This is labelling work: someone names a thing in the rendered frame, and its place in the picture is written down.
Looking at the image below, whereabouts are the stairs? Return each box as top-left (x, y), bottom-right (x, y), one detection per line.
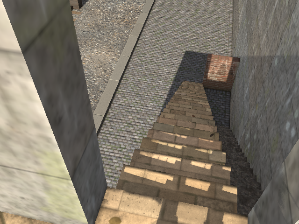
top-left (116, 80), bottom-right (237, 214)

